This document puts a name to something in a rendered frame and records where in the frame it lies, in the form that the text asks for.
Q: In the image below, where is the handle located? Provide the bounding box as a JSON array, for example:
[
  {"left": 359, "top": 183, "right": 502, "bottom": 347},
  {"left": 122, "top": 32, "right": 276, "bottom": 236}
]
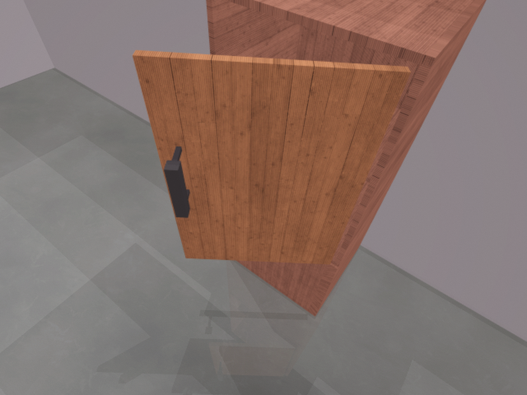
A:
[{"left": 164, "top": 146, "right": 190, "bottom": 218}]

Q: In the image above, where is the cupboard door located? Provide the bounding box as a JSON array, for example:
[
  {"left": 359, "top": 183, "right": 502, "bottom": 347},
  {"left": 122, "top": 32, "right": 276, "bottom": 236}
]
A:
[{"left": 133, "top": 50, "right": 411, "bottom": 264}]

